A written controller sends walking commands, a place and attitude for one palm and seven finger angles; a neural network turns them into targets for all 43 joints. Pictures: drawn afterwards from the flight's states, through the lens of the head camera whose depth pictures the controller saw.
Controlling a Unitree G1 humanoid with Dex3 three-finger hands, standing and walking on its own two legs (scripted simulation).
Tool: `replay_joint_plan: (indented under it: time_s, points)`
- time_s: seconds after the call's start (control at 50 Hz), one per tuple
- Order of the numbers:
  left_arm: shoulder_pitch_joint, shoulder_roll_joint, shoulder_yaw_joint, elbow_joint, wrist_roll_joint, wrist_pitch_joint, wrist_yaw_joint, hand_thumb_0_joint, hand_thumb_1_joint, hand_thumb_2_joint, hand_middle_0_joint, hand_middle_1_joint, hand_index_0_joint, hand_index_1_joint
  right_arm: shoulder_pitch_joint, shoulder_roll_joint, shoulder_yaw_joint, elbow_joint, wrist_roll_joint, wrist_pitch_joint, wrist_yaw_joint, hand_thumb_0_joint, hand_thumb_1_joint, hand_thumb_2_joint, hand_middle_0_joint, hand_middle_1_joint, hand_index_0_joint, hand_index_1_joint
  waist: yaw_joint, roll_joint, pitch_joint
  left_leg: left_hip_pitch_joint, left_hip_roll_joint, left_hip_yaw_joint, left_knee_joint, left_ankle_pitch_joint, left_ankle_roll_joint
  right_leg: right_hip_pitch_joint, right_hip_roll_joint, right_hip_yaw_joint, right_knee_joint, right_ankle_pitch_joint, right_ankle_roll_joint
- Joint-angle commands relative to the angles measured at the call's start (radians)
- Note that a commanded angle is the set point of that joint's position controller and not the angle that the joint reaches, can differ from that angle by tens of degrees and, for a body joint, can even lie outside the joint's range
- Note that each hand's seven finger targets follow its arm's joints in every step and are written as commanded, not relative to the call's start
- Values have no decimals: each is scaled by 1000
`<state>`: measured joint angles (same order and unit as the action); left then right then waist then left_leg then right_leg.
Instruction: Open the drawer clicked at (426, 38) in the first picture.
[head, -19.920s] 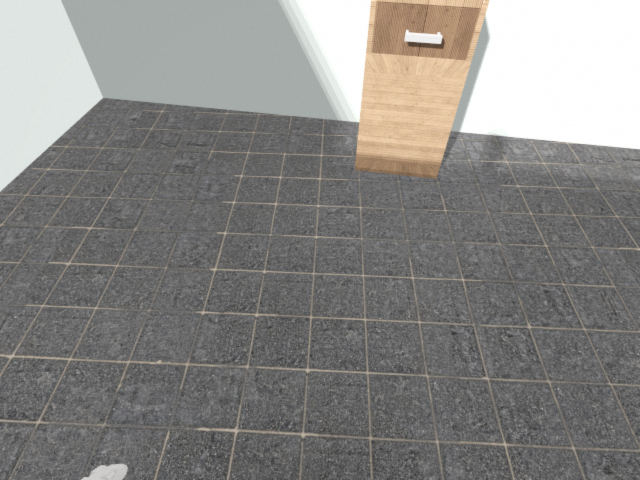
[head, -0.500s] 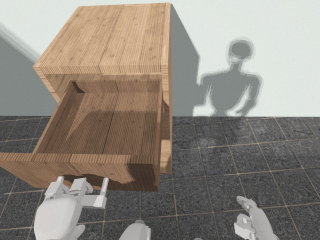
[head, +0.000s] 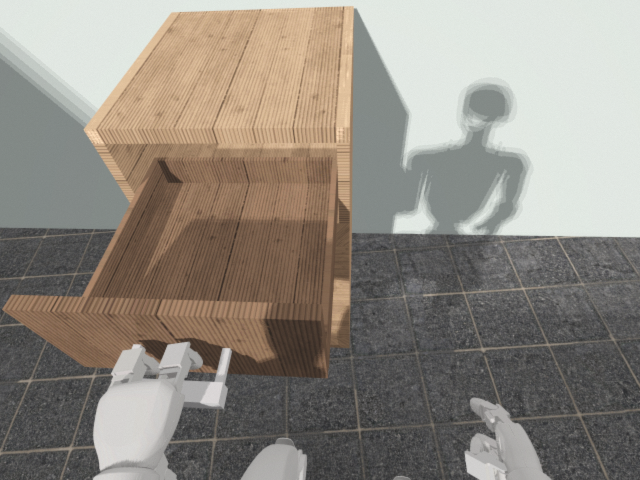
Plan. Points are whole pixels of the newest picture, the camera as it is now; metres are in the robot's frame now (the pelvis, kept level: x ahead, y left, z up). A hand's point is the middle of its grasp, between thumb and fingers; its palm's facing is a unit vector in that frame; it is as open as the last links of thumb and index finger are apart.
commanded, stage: lift the hand off the handle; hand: left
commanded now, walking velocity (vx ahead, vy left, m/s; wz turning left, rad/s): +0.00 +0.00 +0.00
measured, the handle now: (174, 373) +0.24 +0.21 +0.00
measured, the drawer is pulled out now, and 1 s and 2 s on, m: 0.30 0.30 0.30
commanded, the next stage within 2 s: none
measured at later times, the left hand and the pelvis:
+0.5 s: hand (156, 414) +0.19 +0.21 +0.01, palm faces +0.01 -0.13 -0.99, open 13.8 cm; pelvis +0.01 +0.01 +0.02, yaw -1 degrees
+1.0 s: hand (146, 400) +0.20 +0.22 +0.04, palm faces -0.01 -0.14 -0.99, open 13.6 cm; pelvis +0.02 +0.01 +0.03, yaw -1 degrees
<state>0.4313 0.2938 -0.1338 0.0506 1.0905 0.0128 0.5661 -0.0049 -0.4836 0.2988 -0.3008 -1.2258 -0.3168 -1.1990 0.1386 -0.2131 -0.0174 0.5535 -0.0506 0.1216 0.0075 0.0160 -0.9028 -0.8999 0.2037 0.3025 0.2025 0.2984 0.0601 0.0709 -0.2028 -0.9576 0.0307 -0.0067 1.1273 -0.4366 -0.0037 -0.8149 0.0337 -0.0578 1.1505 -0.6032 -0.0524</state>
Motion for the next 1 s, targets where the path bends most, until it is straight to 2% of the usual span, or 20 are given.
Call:
replay_joint_plan:
  time_s: [0.0, 0.02, 0.08, 0.16, 0.24, 0.28, 0.3, 0.36, 0.4, 0.48, 0.5, 0.58, 0.6, 0.68, 0.7, 0.78, 0.8, 0.88, 0.9, 0.98]
  points:
    - [-60, 122, 66, -158, -12, 11, 5, 0, -500, 300, -300, -1200, -300, -1200, -100, -101, -35, -168, 7, -58, -16, 0, -900, -900, 200, 300, 200, 300, -30, -68, -143, 289, -50, 8, -128, 91, 57, -6, 8, 54, -277, 246, 9]
    - [-57, 149, 86, -180, -11, 8, 6, 0, -500, 300, -300, -1200, -300, -1200, -101, -101, -33, -164, 6, -55, -14, 0, -900, -900, 200, 300, 200, 300, -21, -57, -178, 312, -50, 10, -131, 112, 54, 3, 9, 56, -274, 262, 9]
    - [-10, 153, 93, -195, -21, 13, -1, 0, -500, 300, -300, -1200, -300, -1200, -106, -99, -27, -172, 7, -52, -12, 0, -900, -900, 200, 300, 200, 300, -20, -70, -160, 320, -50, 11, -141, 138, 54, 24, 10, 54, -280, 304, 10]
    - [17, 156, 97, -237, -28, -1, -4, 0, -500, 300, -300, -1200, -300, -1200, -103, -103, -29, -183, 6, -53, -6, 0, -900, -900, 200, 300, 200, 300, -23, -35, -130, 345, -46, 6, -158, 146, 53, 23, 13, 46, -291, 296, 2]
    - [25, 135, 78, -252, -28, -4, -2, 0, -500, 300, -300, -1200, -300, -1200, -99, -105, -34, -192, 3, -50, 4, 0, -900, -900, 200, 300, 200, 300, -30, -37, -110, 354, -45, 4, -164, 132, 53, 9, 15, 39, -297, 267, 5]
    - [26, 139, 83, -276, -25, -3, -1, 0, -500, 300, -300, -1200, -300, -1200, -100, -106, -34, -194, 1, -50, 11, 0, -900, -900, 200, 300, 200, 300, -20, -34, -141, 384, -43, 4, -170, 158, 51, 12, 17, 41, -292, 285, 1]
    - [49, 111, 49, -288, -29, 0, -4, 0, -500, 300, -300, -1200, -300, -1200, -93, -108, -38, -203, 4, -51, 11, 0, -900, -900, 200, 300, 200, 300, -27, -32, -132, 387, -45, 2, -175, 167, 54, 28, 17, 33, -294, 305, 0]
    - [98, 153, 90, -295, -40, 7, -13, 0, -500, 300, -300, -1200, -300, -1200, -97, -110, -33, -211, 8, -49, 15, 0, -900, -900, 200, 300, 200, 300, -16, -54, -128, 387, -45, 3, -186, 187, 51, 59, 17, 38, -300, 336, 0]
    - [65, 132, 65, -306, -29, 8, -16, 0, -500, 300, -300, -1200, -300, -1200, -100, -109, -34, -210, 7, -44, 16, 0, -900, -900, 200, 300, 200, 300, -26, -50, -98, 390, -43, 3, -192, 173, 51, 42, 17, 32, -304, 319, 3]
    - [82, 163, 99, -337, -32, 8, -20, 0, -500, 300, -300, -1200, -300, -1200, -103, -106, -30, -215, 7, -44, 22, 0, -900, -900, 200, 300, 200, 300, -8, -43, -132, 431, -44, 9, -199, 192, 48, 54, 16, 47, -316, 324, 1]
    - [108, 131, 62, -339, -37, 11, -26, 0, -500, 300, -300, -1200, -300, -1200, -101, -105, -32, -220, 11, -46, 20, 0, -900, -900, 200, 300, 200, 300, -16, -28, -111, 427, -44, 8, -206, 193, 52, 69, 16, 34, -318, 338, 0]
    - [102, 160, 87, -352, -45, 12, -44, 0, -500, 300, -300, -1200, -300, -1200, -108, -104, -25, -220, 11, -45, 26, 0, -900, -900, 200, 300, 200, 300, -13, -60, -105, 445, -42, 6, -217, 190, 49, 65, 15, 46, -337, 320, 4]
    - [102, 136, 62, -351, -47, 13, -49, 0, -500, 300, -300, -1200, -300, -1200, -105, -105, -27, -220, 15, -46, 21, 0, -900, -900, 200, 300, 200, 300, -24, -48, -67, 433, -41, 6, -225, 182, 53, 77, 15, 34, -342, 330, 4]
    - [60, 177, 100, -372, -49, 8, -63, 0, -500, 300, -300, -1200, -300, -1200, -109, -102, -21, -218, 11, -48, 22, 0, -900, -900, 200, 300, 200, 300, -14, -65, -94, 457, -43, 9, -234, 176, 50, 79, 10, 54, -360, 308, 7]
    - [66, 154, 81, -367, -50, 7, -66, 0, -500, 300, -300, -1200, -300, -1200, -105, -101, -26, -217, 16, -48, 16, 0, -900, -900, 200, 300, 200, 300, -23, -40, -61, 450, -42, 9, -242, 171, 53, 93, 12, 40, -366, 317, 6]
    - [44, 157, 75, -396, -54, 5, -80, 0, -500, 300, -300, -1200, -300, -1200, -108, -100, -22, -215, 12, -51, 25, 0, -900, -900, 200, 300, 200, 300, -18, -48, -96, 496, -40, 5, -250, 200, 50, 93, 12, 50, -373, 320, 4]
    - [53, 123, 40, -394, -60, 9, -88, 0, -500, 300, -300, -1200, -300, -1200, -103, -99, -27, -218, 18, -53, 21, 0, -900, -900, 200, 300, 200, 300, -26, -34, -60, 480, -39, 4, -263, 189, 53, 109, 12, 32, -378, 322, 5]
    - [26, 183, 98, -400, -61, 14, -100, 0, -500, 300, -300, -1200, -300, -1200, -107, -101, -20, -213, 16, -55, 19, 0, -900, -900, 200, 300, 200, 300, -14, -80, -92, 502, -40, 8, -271, 198, 51, 127, 8, 54, -397, 336, 10]
    - [28, 156, 71, -410, -63, 9, -103, 0, -500, 300, -300, -1200, -300, -1200, -105, -100, -26, -210, 20, -57, 13, 0, -900, -900, 200, 300, 200, 300, -24, -54, -62, 497, -41, 10, -277, 200, 55, 140, 8, 46, -401, 359, 9]
    - [44, 179, 91, -453, -68, -7, -112, 0, -500, 300, -300, -1200, -300, -1200, -105, -98, -23, -210, 14, -65, 25, 0, -900, -900, 200, 300, 200, 300, -11, -39, -99, 539, -40, 10, -276, 248, 51, 144, 7, 59, -401, 387, 4]
